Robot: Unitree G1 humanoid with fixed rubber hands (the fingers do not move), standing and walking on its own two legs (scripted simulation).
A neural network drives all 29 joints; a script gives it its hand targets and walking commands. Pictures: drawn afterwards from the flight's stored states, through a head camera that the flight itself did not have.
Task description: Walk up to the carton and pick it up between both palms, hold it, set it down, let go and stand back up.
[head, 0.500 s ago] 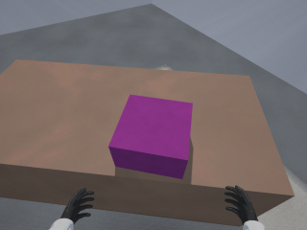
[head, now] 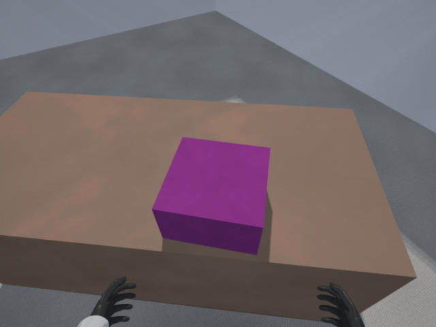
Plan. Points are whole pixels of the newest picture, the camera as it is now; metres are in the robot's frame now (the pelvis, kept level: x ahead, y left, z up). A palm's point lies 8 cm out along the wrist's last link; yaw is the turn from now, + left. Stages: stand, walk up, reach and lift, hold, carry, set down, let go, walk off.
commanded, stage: set down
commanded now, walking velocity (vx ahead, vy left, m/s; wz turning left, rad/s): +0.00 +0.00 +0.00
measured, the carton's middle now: (217, 192) +0.49 +0.03 -0.14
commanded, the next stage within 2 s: let go in 0.14 s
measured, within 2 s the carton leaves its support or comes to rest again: neither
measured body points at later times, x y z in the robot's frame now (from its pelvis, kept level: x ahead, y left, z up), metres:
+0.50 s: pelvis +0.00 +0.00 +0.00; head +0.00 +0.00 +0.45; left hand +0.17 +0.24 -0.09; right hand +0.16 -0.23 -0.10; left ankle +0.01 +0.15 -0.74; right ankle +0.02 -0.10 -0.74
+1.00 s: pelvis +0.00 +0.00 +0.00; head -0.01 +0.00 +0.45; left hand +0.14 +0.25 -0.09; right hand +0.12 -0.25 -0.12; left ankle +0.01 +0.15 -0.74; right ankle +0.02 -0.10 -0.74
